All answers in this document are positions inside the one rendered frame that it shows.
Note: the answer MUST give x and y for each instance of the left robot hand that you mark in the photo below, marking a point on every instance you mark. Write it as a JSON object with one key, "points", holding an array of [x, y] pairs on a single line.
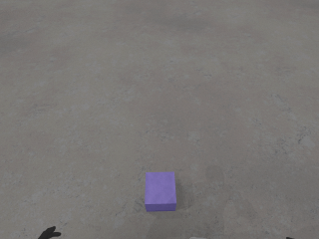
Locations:
{"points": [[49, 233]]}

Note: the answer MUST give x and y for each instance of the carton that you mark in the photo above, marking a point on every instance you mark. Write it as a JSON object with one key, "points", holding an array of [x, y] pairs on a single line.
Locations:
{"points": [[160, 194]]}

